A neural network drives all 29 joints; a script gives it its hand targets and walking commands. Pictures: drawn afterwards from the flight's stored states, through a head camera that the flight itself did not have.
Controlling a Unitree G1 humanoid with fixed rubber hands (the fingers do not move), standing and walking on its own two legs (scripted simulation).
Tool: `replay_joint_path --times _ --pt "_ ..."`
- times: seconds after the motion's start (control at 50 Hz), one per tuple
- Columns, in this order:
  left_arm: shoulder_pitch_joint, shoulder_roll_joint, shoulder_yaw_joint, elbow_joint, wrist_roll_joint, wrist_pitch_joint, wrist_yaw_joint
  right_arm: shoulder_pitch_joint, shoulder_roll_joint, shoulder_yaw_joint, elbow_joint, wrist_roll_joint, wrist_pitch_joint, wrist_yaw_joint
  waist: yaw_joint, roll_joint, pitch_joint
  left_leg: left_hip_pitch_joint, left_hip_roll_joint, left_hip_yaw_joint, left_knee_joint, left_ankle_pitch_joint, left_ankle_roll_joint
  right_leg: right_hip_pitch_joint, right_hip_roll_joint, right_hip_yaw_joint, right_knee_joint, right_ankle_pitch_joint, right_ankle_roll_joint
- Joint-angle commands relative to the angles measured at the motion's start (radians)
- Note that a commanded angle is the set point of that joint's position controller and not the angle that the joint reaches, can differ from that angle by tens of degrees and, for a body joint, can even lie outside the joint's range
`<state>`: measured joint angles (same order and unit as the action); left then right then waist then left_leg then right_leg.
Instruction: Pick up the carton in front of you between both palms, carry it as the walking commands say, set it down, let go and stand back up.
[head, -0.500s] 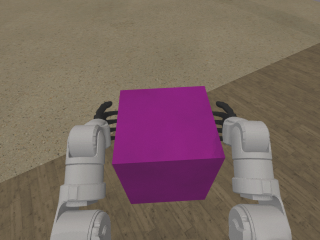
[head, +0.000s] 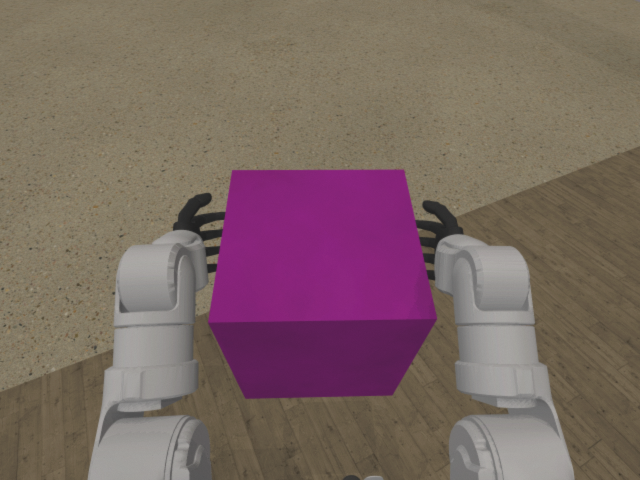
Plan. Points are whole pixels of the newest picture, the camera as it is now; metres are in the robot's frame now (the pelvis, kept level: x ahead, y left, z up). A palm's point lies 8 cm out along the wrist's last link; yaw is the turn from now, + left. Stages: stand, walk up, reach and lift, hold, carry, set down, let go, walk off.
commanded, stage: carry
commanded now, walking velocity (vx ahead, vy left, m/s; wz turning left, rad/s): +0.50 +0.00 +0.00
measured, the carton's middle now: (319, 292) +0.37 -0.01 +0.04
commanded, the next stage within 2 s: none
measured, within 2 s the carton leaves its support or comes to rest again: neither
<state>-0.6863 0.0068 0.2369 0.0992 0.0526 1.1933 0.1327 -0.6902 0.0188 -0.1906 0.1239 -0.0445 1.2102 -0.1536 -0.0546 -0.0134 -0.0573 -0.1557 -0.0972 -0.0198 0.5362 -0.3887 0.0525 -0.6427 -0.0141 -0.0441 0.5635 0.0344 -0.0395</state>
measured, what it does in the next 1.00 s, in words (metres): goes down: right foot, then left foot 0.03 m lower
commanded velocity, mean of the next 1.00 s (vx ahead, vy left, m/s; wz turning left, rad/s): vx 0.50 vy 0.00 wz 0.00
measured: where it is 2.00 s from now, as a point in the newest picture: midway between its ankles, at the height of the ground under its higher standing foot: (298, 253)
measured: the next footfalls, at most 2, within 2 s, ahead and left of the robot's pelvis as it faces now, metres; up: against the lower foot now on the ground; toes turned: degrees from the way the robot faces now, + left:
right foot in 0.04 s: +0.21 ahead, -0.09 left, -0.02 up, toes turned -2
left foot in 0.60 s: +0.51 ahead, +0.07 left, -0.05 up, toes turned +3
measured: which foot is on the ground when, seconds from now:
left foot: down 0.00-0.04, up 0.06-0.58, down 0.60-1.00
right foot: up 0.00-0.02, down 0.04-0.58, up 0.60-1.00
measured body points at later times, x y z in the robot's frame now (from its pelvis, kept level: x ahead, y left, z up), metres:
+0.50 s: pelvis +0.28 -0.01 -0.01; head +0.31 -0.03 +0.44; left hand +0.65 +0.16 +0.11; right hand +0.66 -0.15 +0.10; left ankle +0.42 +0.11 -0.72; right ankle +0.17 -0.08 -0.74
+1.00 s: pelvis +0.56 +0.02 -0.04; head +0.60 +0.04 +0.41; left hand +0.94 +0.16 +0.05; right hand +0.92 -0.14 +0.05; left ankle +0.47 +0.07 -0.77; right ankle +0.70 -0.12 -0.72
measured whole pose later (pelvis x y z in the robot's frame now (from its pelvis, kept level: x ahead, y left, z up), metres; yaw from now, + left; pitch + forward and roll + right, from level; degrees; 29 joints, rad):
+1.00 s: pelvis +0.56 +0.02 -0.04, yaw +0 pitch +5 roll -1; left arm -0.62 -0.01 0.20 0.08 0.07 1.16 0.13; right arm -0.61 0.02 -0.18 0.09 -0.03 1.17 -0.13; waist -0.06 -0.01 -0.02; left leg -0.18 -0.07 0.07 0.47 -0.30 0.08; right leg -0.74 -0.04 -0.04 0.81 -0.09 -0.04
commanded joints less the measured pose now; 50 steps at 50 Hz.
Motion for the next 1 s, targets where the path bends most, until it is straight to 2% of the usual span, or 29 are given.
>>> replay_joint_path --times 0.0,0.02,0.04,0.06,0.08,0.1,0.12,0.14,0.16,0.2,0.26,0.32,0.42,0.48,0.5,0.52,0.54,0.56,0.58,0.6,0.62,0.64,0.66,0.68,0.7,0.74,0.8,0.86,0.98 --pt "-0.599 -1.065 -0.612 0.047 -0.361 0.005 -0.227 -0.699 1.073 0.613 -0.055 0.441 -0.035 0.270 0.038 0.131 -0.426 0.192 0.170 -0.038 0.189 0.954 0.036 0.366 0.067 -0.078 -0.204 0.159 -0.037" --pt "-0.584 -1.056 -0.592 0.065 -0.349 0.002 -0.233 -0.710 1.078 0.611 -0.034 0.444 -0.038 0.276 0.086 0.087 -0.464 0.039 0.147 -0.022 0.335 0.768 0.012 0.583 -0.004 -0.027 -0.173 0.212 -0.048" --pt "-0.566 -1.043 -0.567 0.091 -0.341 0.001 -0.240 -0.717 1.079 0.605 -0.014 0.442 -0.040 0.282 0.083 -0.058 -0.528 -0.202 0.104 -0.005 0.507 0.200 -0.005 0.831 -0.229 0.214 -0.016 0.563 -0.071" --pt "-0.592 -1.011 -0.541 0.127 -0.320 -0.005 -0.239 -0.741 1.124 0.590 0.030 0.448 -0.030 0.283 0.110 -0.267 -0.601 -0.547 -0.005 -0.008 0.802 -0.246 -0.054 1.117 -0.428 0.538 0.010 0.557 -0.277" --pt "-0.547 -1.051 -0.529 0.161 -0.332 -0.011 -0.246 -0.733 1.107 0.580 0.029 0.443 -0.032 0.281 0.126 -0.205 -0.619 -0.589 0.046 -0.038 0.854 -0.204 -0.016 1.042 -0.390 0.602 -0.047 0.185 -0.285" --pt "-0.586 -1.082 -0.538 0.118 -0.348 -0.022 -0.254 -0.780 1.133 0.592 0.002 0.447 -0.042 0.279 0.122 -0.155 -0.543 -0.614 0.072 -0.037 0.821 -0.141 -0.002 0.934 -0.314 0.538 -0.102 0.024 -0.241" --pt "-0.671 -1.115 -0.561 0.065 -0.379 -0.027 -0.260 -0.821 1.150 0.595 -0.030 0.452 -0.051 0.273 0.105 -0.070 -0.489 -0.602 0.097 -0.043 0.761 -0.072 -0.002 0.833 -0.284 0.473 -0.135 -0.035 -0.206" --pt "-0.735 -1.149 -0.585 0.016 -0.411 -0.031 -0.263 -0.838 1.156 0.594 -0.059 0.458 -0.056 0.263 0.092 -0.058 -0.439 -0.576 0.119 -0.039 0.695 -0.031 -0.012 0.735 -0.259 0.413 -0.165 -0.030 -0.193" --pt "-0.767 -1.166 -0.602 -0.019 -0.436 -0.034 -0.263 -0.845 1.166 0.595 -0.084 0.459 -0.059 0.251 0.082 -0.064 -0.428 -0.528 0.126 -0.028 0.645 -0.007 -0.022 0.672 -0.241 0.368 -0.190 -0.041 -0.184" --pt "-0.777 -1.182 -0.624 -0.069 -0.467 -0.034 -0.261 -0.818 1.168 0.603 -0.118 0.451 -0.061 0.230 0.077 -0.083 -0.439 -0.511 0.131 0.000 0.581 0.028 -0.036 0.658 -0.224 0.308 -0.199 0.026 -0.186" --pt "-0.749 -1.168 -0.644 -0.107 -0.479 -0.028 -0.259 -0.760 1.146 0.613 -0.145 0.426 -0.061 0.204 0.093 -0.091 -0.467 -0.580 0.146 0.021 0.502 0.088 -0.052 0.744 -0.216 0.250 -0.157 0.233 -0.195" --pt "-0.743 -1.136 -0.661 -0.143 -0.486 -0.018 -0.259 -0.748 1.111 0.623 -0.179 0.406 -0.055 0.189 0.114 -0.093 -0.461 -0.641 0.146 0.035 0.427 0.178 -0.055 0.813 -0.199 0.220 -0.122 0.353 -0.184" --pt "-0.678 -1.101 -0.663 -0.072 -0.467 0.000 -0.268 -0.688 1.046 0.611 -0.126 0.359 -0.029 0.192 0.152 -0.098 -0.403 -0.617 0.103 0.083 0.177 0.370 -0.032 0.853 -0.133 0.158 -0.069 0.436 -0.157" --pt "-0.654 -1.106 -0.650 0.009 -0.452 -0.006 -0.277 -0.656 1.026 0.579 -0.051 0.331 -0.021 0.212 0.176 -0.101 -0.353 -0.525 0.069 0.118 -0.021 0.478 -0.011 0.837 -0.113 0.130 -0.022 0.403 -0.143" --pt "-0.654 -1.113 -0.645 0.035 -0.449 -0.010 -0.281 -0.650 1.023 0.564 -0.025 0.324 -0.021 0.220 0.167 -0.110 -0.340 -0.461 0.067 0.118 -0.067 0.501 0.006 0.805 -0.118 0.123 0.005 0.389 -0.134" --pt "-0.654 -1.123 -0.641 0.062 -0.451 -0.015 -0.285 -0.648 1.018 0.546 0.001 0.316 -0.023 0.226 0.141 -0.112 -0.345 -0.355 0.068 0.124 -0.106 0.511 0.022 0.759 -0.118 0.104 0.061 0.413 -0.113" --pt "-0.663 -1.134 -0.638 0.086 -0.456 -0.019 -0.288 -0.632 1.013 0.526 0.034 0.306 -0.027 0.232 0.097 -0.089 -0.370 -0.192 0.054 0.155 -0.167 0.553 0.031 0.693 -0.097 0.056 0.170 0.431 -0.082" --pt "-0.674 -1.140 -0.638 0.104 -0.458 -0.025 -0.292 -0.616 1.003 0.503 0.058 0.295 -0.032 0.238 0.055 -0.042 -0.417 0.024 0.094 0.137 -0.143 0.591 0.028 0.552 -0.068 0.018 0.330 0.277 -0.054" --pt "-0.668 -1.148 -0.632 0.125 -0.456 -0.030 -0.295 -0.600 0.988 0.477 0.083 0.296 -0.035 0.247 0.058 0.075 -0.483 0.277 0.290 -0.062 0.010 0.846 0.022 0.299 -0.028 0.005 0.523 -0.216 -0.028" --pt "-0.697 -1.169 -0.616 0.157 -0.458 -0.024 -0.295 -0.609 0.969 0.446 0.116 0.285 -0.040 0.249 0.042 0.259 -0.543 0.530 0.497 -0.369 0.083 1.006 0.145 0.010 0.076 0.020 0.711 -0.655 0.005" --pt "-0.697 -1.175 -0.598 0.164 -0.454 -0.028 -0.292 -0.596 0.968 0.438 0.126 0.285 -0.049 0.252 -0.016 0.316 -0.586 0.547 0.526 -0.547 -0.018 0.581 0.271 -0.135 0.085 0.053 0.873 -0.652 0.002" --pt "-0.741 -1.200 -0.613 0.129 -0.460 -0.037 -0.288 -0.611 1.023 0.457 0.102 0.306 -0.059 0.259 -0.006 0.220 -0.511 0.429 0.449 -0.525 -0.085 0.352 0.242 -0.171 0.043 0.065 0.858 -0.587 -0.014" --pt "-0.777 -1.217 -0.612 0.091 -0.467 -0.047 -0.281 -0.700 1.068 0.487 0.038 0.345 -0.068 0.265 0.004 0.123 -0.455 0.328 0.400 -0.454 -0.110 0.307 0.198 -0.158 0.018 0.063 0.813 -0.522 -0.011" --pt "-0.786 -1.226 -0.613 0.057 -0.466 -0.054 -0.270 -0.767 1.109 0.523 -0.019 0.385 -0.073 0.269 0.019 0.081 -0.418 0.236 0.384 -0.402 -0.133 0.349 0.175 -0.127 -0.010 0.066 0.758 -0.480 -0.003" --pt "-0.778 -1.234 -0.618 0.023 -0.461 -0.057 -0.259 -0.800 1.139 0.562 -0.071 0.414 -0.077 0.267 0.033 0.068 -0.415 0.169 0.375 -0.358 -0.157 0.337 0.162 -0.080 -0.028 0.072 0.706 -0.452 0.004" --pt "-0.739 -1.230 -0.629 -0.019 -0.451 -0.060 -0.236 -0.819 1.169 0.598 -0.133 0.456 -0.085 0.264 0.044 0.091 -0.424 0.133 0.348 -0.286 -0.176 0.357 0.144 -0.046 -0.038 0.053 0.639 -0.412 0.014" --pt "-0.647 -1.215 -0.646 -0.035 -0.425 -0.066 -0.213 -0.755 1.166 0.624 -0.160 0.469 -0.089 0.263 0.022 0.106 -0.444 0.226 0.331 -0.215 -0.139 0.611 0.144 -0.126 -0.046 0.029 0.545 -0.337 0.025" --pt "-0.601 -1.190 -0.665 -0.055 -0.399 -0.072 -0.203 -0.715 1.149 0.645 -0.176 0.472 -0.093 0.268 0.000 0.107 -0.442 0.325 0.309 -0.166 -0.100 0.823 0.119 -0.203 -0.038 0.007 0.457 -0.256 0.022" --pt "-0.618 -1.102 -0.700 -0.125 -0.387 -0.053 -0.188 -0.703 1.077 0.671 -0.222 0.477 -0.076 0.267 -0.040 0.117 -0.379 0.390 0.227 -0.067 -0.059 0.962 0.081 -0.134 0.033 -0.071 0.114 -0.024 -0.009"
